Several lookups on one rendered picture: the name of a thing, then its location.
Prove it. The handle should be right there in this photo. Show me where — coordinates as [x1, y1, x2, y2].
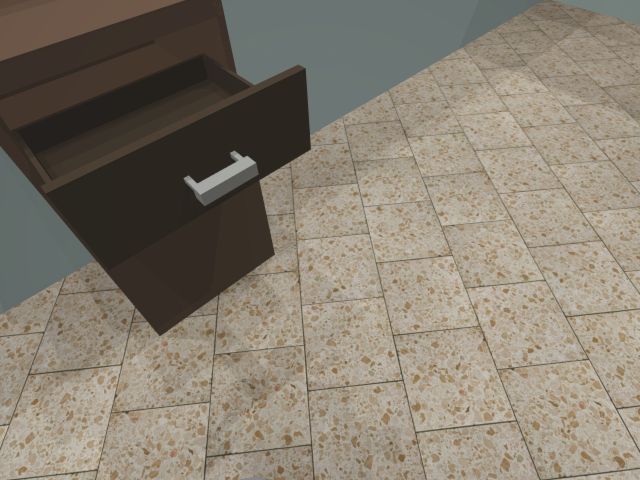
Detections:
[184, 151, 259, 206]

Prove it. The drawer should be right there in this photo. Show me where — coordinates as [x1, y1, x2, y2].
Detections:
[11, 53, 311, 270]

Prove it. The cabinet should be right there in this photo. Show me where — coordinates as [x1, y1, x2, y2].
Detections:
[0, 0, 275, 336]

